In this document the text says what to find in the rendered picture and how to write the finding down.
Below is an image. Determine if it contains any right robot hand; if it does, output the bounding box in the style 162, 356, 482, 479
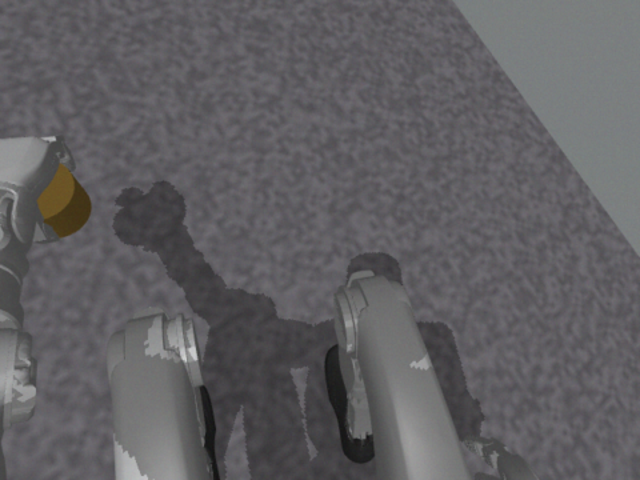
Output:
464, 435, 540, 480

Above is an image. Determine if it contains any tin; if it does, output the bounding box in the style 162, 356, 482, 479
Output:
37, 163, 91, 238

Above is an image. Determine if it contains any left robot arm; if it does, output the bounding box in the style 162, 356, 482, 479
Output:
0, 182, 39, 480

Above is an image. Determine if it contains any right robot foot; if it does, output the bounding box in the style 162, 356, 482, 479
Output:
325, 344, 375, 464

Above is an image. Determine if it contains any left robot foot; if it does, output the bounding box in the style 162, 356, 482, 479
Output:
199, 385, 220, 480

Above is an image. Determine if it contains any left robot hand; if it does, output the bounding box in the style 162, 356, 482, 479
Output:
0, 135, 76, 244

